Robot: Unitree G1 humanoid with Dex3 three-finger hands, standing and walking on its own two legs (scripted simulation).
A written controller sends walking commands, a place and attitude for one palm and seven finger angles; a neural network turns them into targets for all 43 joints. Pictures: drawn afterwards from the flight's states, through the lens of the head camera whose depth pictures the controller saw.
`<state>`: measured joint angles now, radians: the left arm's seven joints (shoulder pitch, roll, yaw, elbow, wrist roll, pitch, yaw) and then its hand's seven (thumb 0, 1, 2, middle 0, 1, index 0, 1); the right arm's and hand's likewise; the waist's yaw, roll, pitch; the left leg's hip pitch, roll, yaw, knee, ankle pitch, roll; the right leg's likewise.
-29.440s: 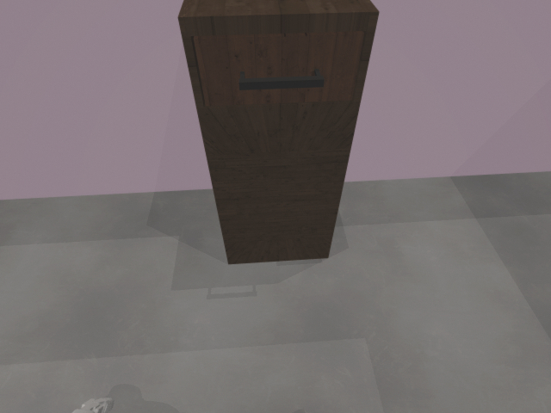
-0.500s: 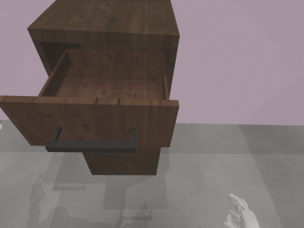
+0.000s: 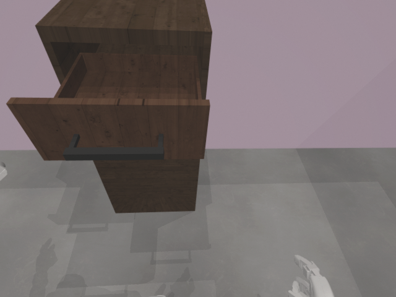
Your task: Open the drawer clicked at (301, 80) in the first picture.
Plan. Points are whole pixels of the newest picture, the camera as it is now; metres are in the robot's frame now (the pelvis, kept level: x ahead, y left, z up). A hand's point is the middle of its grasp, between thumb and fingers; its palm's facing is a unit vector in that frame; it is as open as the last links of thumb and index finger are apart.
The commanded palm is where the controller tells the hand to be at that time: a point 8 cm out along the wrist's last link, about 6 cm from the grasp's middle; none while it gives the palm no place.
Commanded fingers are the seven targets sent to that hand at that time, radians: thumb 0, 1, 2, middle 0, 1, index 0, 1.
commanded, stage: stop stepping back and stand still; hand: left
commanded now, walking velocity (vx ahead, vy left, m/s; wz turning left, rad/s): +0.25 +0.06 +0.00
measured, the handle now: (117, 146) +0.39 +0.21 +0.09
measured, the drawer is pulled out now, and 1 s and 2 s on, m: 0.25 0.25 0.25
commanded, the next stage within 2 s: let the arm hang, fingers relaxed in 0.78 s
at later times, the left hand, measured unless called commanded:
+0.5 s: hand out of the picture +0.08 +0.26 +0.30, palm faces +0.64 -0.73 -0.25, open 7.4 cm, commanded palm +0.01 +0.29 +0.28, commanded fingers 0.00 0.90 0.90 -0.20 -0.30 -0.20 -0.30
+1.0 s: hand (6, 285) +0.12 +0.29 +0.08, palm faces +0.34 -0.81 -0.48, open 7.4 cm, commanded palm none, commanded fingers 0.00 0.90 0.90 -0.20 -0.30 -0.20 -0.30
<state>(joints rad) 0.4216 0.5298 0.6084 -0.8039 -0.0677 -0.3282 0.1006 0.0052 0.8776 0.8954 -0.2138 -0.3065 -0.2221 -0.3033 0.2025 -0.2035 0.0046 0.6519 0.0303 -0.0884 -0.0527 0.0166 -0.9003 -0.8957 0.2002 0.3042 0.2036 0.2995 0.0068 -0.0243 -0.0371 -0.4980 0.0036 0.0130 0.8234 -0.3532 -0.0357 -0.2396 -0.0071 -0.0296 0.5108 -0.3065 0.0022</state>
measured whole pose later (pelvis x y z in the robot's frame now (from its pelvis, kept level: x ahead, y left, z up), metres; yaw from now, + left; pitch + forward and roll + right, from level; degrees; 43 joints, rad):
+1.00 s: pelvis -0.11 +0.01 -0.01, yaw +6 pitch +1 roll +2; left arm 0.20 0.36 0.25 0.05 0.03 -0.04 0.03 -0.01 0.90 0.90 -0.19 -0.30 -0.20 -0.30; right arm 0.18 -0.32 -0.04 0.79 -0.02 -0.07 -0.02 0.01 -0.90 -0.90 0.20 0.30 0.20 0.30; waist -0.02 0.06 -0.09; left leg -0.38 -0.03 0.00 0.64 -0.29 0.00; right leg -0.36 -0.03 -0.01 0.73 -0.40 0.01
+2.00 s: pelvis -0.11 +0.02 +0.01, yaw +4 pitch -2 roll +0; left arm 0.25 0.14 0.02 1.12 0.01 0.00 0.03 0.01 0.92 0.90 -0.20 -0.30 -0.20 -0.30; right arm 0.30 -0.14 -0.01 1.12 -0.02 0.01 -0.04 0.01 -0.91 -0.90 0.20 0.30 0.20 0.30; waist -0.02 0.02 0.06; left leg -0.19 0.00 0.00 0.43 -0.21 0.00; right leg -0.15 0.01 0.00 0.43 -0.25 -0.01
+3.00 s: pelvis -0.10 +0.01 +0.01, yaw +4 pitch -2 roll +0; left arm 0.23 0.15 0.02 1.12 0.01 0.00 0.03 0.00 0.91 0.90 -0.20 -0.30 -0.20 -0.30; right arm 0.24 -0.15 -0.02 1.13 -0.02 0.01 -0.04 0.01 -0.91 -0.90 0.20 0.30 0.20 0.30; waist -0.01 0.02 0.08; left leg -0.16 0.02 0.00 0.40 -0.21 -0.02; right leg -0.12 0.04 0.01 0.40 -0.24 -0.03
